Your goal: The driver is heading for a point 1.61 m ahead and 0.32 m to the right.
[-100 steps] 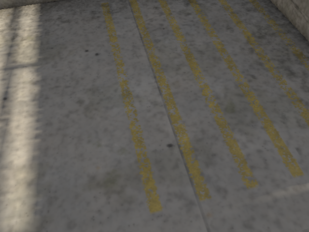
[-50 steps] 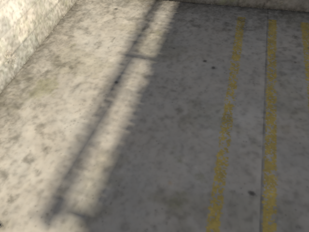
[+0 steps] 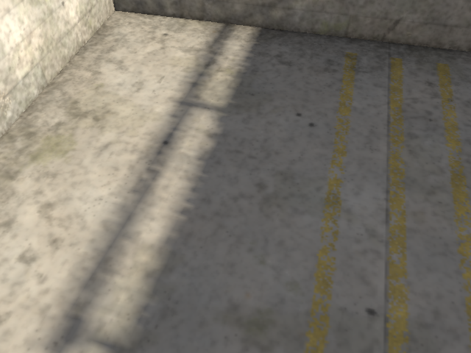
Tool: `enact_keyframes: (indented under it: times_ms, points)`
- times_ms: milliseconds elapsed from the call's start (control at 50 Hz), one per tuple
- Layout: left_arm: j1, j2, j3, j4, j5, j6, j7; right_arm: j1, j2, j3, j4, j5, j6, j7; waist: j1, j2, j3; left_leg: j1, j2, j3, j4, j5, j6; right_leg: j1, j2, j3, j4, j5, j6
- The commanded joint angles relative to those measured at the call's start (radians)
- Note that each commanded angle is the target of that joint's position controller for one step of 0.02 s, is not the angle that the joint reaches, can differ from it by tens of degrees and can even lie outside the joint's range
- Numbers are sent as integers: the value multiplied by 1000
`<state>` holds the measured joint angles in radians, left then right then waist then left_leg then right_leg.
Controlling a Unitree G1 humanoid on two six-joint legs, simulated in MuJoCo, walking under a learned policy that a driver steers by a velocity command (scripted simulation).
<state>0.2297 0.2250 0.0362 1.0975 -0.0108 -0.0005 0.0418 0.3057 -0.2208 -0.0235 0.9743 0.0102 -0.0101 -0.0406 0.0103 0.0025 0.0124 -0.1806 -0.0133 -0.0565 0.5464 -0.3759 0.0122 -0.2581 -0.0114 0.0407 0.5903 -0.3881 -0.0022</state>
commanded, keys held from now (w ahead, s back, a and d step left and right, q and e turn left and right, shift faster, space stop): no key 0.60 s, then w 0.36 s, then w+e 0.04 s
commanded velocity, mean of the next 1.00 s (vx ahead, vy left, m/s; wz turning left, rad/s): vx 0.15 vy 0.00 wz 0.00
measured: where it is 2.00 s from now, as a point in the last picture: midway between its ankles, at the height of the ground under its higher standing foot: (266, 326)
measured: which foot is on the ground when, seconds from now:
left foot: down 0.00-0.70, up 0.72-0.88, down 0.90-1.00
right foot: down 0.00-0.90, up 0.92-1.00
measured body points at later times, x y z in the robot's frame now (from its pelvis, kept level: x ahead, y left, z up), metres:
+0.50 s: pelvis +0.05 -0.03 +0.00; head +0.06 -0.03 +0.45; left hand +0.10 +0.23 -0.14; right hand +0.10 -0.28 -0.15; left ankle -0.01 +0.11 -0.73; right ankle +0.01 -0.12 -0.73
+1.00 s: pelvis +0.10 +0.03 +0.00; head +0.10 +0.05 +0.45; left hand +0.14 +0.29 -0.15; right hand +0.08 -0.23 -0.13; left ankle +0.06 +0.12 -0.73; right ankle +0.03 -0.11 -0.66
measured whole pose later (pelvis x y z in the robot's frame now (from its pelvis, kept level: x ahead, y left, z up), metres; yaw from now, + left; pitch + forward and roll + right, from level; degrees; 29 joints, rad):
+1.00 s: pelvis +0.10 +0.03 +0.00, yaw +0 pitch +0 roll -1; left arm 0.27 0.26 0.05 1.03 -0.05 -0.07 0.01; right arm 0.36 -0.21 -0.05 1.10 0.01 -0.11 0.01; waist -0.02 -0.04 0.00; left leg -0.16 -0.02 0.05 0.49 -0.33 0.05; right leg -0.38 -0.01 0.03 1.06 -0.39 -0.06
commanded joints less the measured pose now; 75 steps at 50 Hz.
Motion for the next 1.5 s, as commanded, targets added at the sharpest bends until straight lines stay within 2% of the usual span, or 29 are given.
enact_keyframes:
  times_ms: [20,80,120,140,220,260,300,600,640,680,720,780,820,880,900,920,940,1000,1060,1260,1320,1360,1380,1400,1420,1440,1460,1480,1500]
  points:
    - [-48,50,5,-60,-3,-50,-12,58,-183,-44,-22,13,-28,-1,-26,161,144,-95,200,-302,-314,-400,153,-154,45,-88,76,-35,-20]
    - [54,36,-2,-32,5,-66,-25,-55,-141,-28,-47,4,-30,6,54,127,120,-190,153,-210,-199,-6,108,58,15,-38,-97,98,-46]
    - [111,180,29,-7,2,-57,-28,-26,-53,-8,-58,-15,-33,-8,17,-172,49,-203,-47,59,61,56,-31,143,-111,175,-191,340,-115]
    - [122,142,11,-10,14,-55,-29,10,-50,-5,-44,-12,-32,-16,13,-206,2,-180,-9,21,93,-20,-61,164,-212,304,-230,462,-183]
    - [1,128,-2,-46,4,-53,-25,57,-53,3,8,-10,-16,-14,-45,-112,-21,-57,47,2,-38,154,-52,152,-188,173,-145,856,-160]
    - [21,140,7,-49,-5,-48,-29,37,-127,-10,19,-5,-6,-4,-8,-7,-27,30,33,-1,-82,483,-27,151,-55,36,-105,796,-80]
    - [70,126,6,-28,-5,-42,-32,30,-111,-8,26,5,6,-3,1,6,-64,92,35,11,-59,579,-16,163,-32,21,-110,809,-63]
    - [-11,100,11,-29,6,1,-10,-49,-100,-14,84,-7,15,-11,-2,-2,7,45,39,19,-142,403,-18,149,-12,-4,-167,511,-44]
    - [10,100,15,-15,-2,5,-7,-32,-89,-16,102,-2,17,-13,-1,-12,-5,24,0,60,-112,135,-7,147,14,-22,-164,208,-61]
    - [26,128,26,-18,-11,2,-5,-58,-77,-15,91,3,9,-11,14,-56,82,-99,-25,79,-35,-142,16,68,-34,72,-230,-251,-112]
    - [90,179,40,-15,-17,-20,-8,-105,-50,-7,55,8,-22,-4,39,-159,156,-246,-21,103,122,-152,26,62,-202,325,-371,-482,-207]
    - [72,193,47,-40,-3,-62,-16,-140,-62,-13,25,21,-64,19,22,-158,189,-335,63,23,326,-170,62,31,-343,511,-457,-400,-280]
    - [9,185,46,-75,-21,-72,-20,-110,-76,-21,29,26,-79,31,-17,-128,153,-273,96,25,197,-154,84,38,-304,383,-433,-262,-221]
    - [-55,161,39,-108,-30,-54,-25,129,-64,-43,148,8,-79,38,-117,-55,71,198,-22,144,-59,132,49,-186,-106,88,-233,-80,-129]
    - [-63,108,22,-118,-18,-59,-29,242,-100,-58,171,3,-77,36,-153,92,26,308,97,-52,-153,41,79,-274,-28,-15,25,16,-81]
    - [-74,57,9,-159,-13,-73,-28,344,-222,-81,170,9,-84,42,-170,339,3,383,341,-509,-357,-113,212,-457,75,-95,341,-110,-32]
    - [-79,75,14,-170,-32,-86,-29,288,-183,-61,161,-8,-101,48,-127,255,44,309,416,-683,-412,-250,278,-536,39,21,545,-182,-48]
    - [-52,115,26,-151,-37,-107,-40,91,-110,-34,90,-1,-123,57,-43,74,127,243,321,-354,-412,-32,176,-587,-82,53,572,103,-86]
    - [-60,89,33,-143,-27,-88,-56,146,-66,-18,105,-19,-110,47,-49,99,88,241,233,-91,-401,341,114,-504,-90,22,483,225,-65]
    - [-367,28,-2,-310,-20,-72,-96,206,-130,-28,91,-15,-96,7,-88,55,158,222,246,179,-437,612,94,-429,-31,-100,49,429,-73]
    - [-345,67,16,-340,-19,-77,-113,170,-171,-39,68,-14,-80,-1,-26,101,86,317,272,225,-269,1096,80,-321,33,-169,30,321,-126]
    - [-147,139,54,-304,-22,-70,-116,129,-203,-50,38,-21,-61,-8,85,148,-47,310,279,238,20,1336,68,-85,93,-190,32,259,-172]
    - [21,196,87,-265,-22,-62,-105,94,-210,-50,16,-18,-61,-5,174,125,-128,174,246,242,254,1232,44,173,94,-135,-40,306,-213]
    - [152,267,106,-239,-17,-46,-80,101,-155,-32,-17,-38,-80,6,178,-64,-234,-119,149,233,613,560,14,472,-109,189,-44,265,-280]
    - [122,293,102,-271,0,-53,-80,183,-36,2,-59,-13,-121,34,73,-239,-378,-483,-57,55,941,-187,-17,714,-351,805,-229,60,-490]
    - [115,218,85,-256,3,-63,-77,47,-133,-23,-88,20,-161,47,124,-122,-298,-589,5,-92,982,-138,25,647,-308,755,-322,30,-423]
    - [53,173,72,-267,0,-76,-77,-23,-167,-32,-126,43,-174,48,91,-73,-156,-616,50,-68,911,-39,47,494,-273,585,-344,83,-375]
    - [-32,148,62,-288,-3,-89,-85,-34,-163,-37,-121,31,-173,36,28,49,-71,-557,93,-56,818,24,40,314,-221,469,-366,192,-340]
    - [-87,127,54,-307,0,-95,-86,-18,-170,-50,-118,13,-160,26,-14,65,-41,-486,124,-54,738,57,25,192,-179,383,-379,273,-316]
